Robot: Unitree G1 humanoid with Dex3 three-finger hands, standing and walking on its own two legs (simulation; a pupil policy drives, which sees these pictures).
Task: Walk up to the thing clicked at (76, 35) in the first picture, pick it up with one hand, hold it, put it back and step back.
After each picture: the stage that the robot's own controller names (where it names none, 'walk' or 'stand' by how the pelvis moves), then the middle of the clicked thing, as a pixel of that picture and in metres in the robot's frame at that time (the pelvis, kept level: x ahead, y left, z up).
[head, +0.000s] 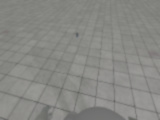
stand; (77, 35) +1.98 +0.38 -0.72
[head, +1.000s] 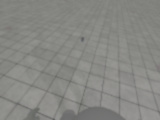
walk; (82, 39) +1.87 +0.14 -0.71
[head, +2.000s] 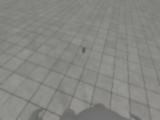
walk; (83, 50) +1.31 +0.07 -0.72
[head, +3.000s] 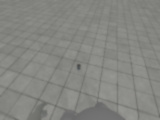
walk; (78, 67) +0.83 +0.13 -0.71
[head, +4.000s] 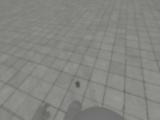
walk; (77, 84) +0.53 +0.21 -0.70
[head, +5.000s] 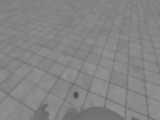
stand; (76, 95) +0.38 +0.15 -0.71
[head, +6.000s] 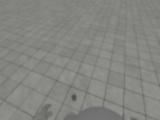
stand; (74, 98) +0.35 +0.17 -0.72
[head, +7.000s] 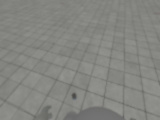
stand; (74, 96) +0.35 +0.19 -0.72
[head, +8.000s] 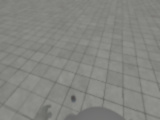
stand; (73, 99) +0.34 +0.19 -0.73
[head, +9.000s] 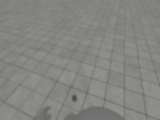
stand; (74, 98) +0.35 +0.17 -0.73
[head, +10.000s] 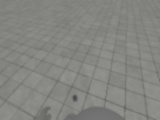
stand; (75, 98) +0.35 +0.16 -0.73
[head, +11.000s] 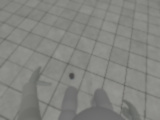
go down; (71, 76) +0.40 +0.15 -0.56
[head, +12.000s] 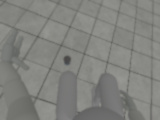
go down; (67, 60) +0.45 +0.18 -0.32
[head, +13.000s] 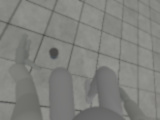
close in; (54, 54) +0.45 +0.20 -0.25
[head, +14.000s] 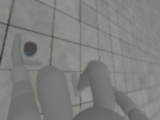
close; (30, 50) +0.44 +0.23 -0.23
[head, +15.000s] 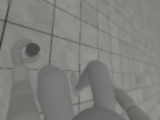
lift; (32, 51) +0.42 +0.22 -0.23
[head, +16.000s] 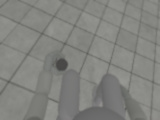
lift; (61, 65) +0.33 +0.21 -0.06
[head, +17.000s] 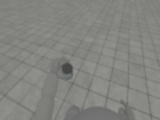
hold; (67, 72) +0.32 +0.16 +0.06
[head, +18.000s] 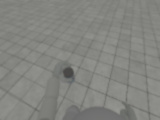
hold; (69, 75) +0.30 +0.15 +0.01
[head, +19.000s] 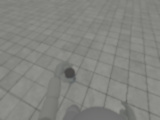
hold; (70, 76) +0.30 +0.14 +0.01
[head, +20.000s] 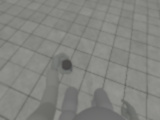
crouch; (67, 67) +0.37 +0.15 -0.05
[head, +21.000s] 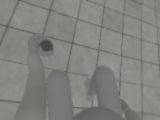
lower; (47, 48) +0.46 +0.21 -0.13
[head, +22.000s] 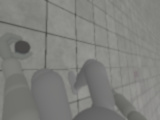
lower; (22, 49) +0.44 +0.24 -0.24
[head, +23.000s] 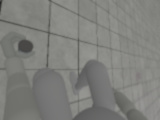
lower; (25, 48) +0.44 +0.24 -0.24
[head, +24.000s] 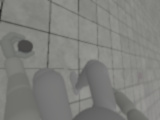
lower; (25, 48) +0.44 +0.24 -0.23
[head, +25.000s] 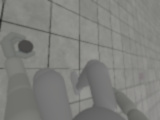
lower; (25, 48) +0.44 +0.24 -0.23
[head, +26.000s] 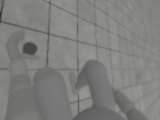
open; (29, 51) +0.43 +0.22 -0.24
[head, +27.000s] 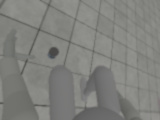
stand; (52, 53) +0.43 +0.20 -0.26
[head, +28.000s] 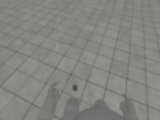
stand; (75, 88) +0.37 +0.12 -0.62
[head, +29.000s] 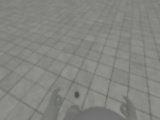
stand; (76, 95) +0.37 +0.13 -0.67
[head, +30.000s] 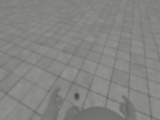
stand; (76, 96) +0.35 +0.13 -0.67
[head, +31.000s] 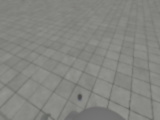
stand; (79, 97) +0.38 +0.12 -0.72
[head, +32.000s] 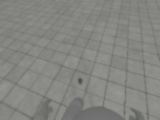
walk; (80, 81) +0.49 +0.13 -0.70
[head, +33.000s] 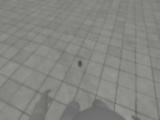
walk; (80, 64) +0.80 +0.13 -0.69
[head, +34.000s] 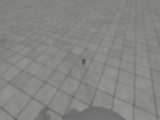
stand; (83, 62) +1.03 +0.13 -0.71
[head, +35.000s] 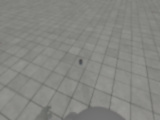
stand; (80, 62) +1.02 +0.16 -0.73
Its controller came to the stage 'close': yes
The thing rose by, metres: 0.73
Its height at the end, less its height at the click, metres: +0.00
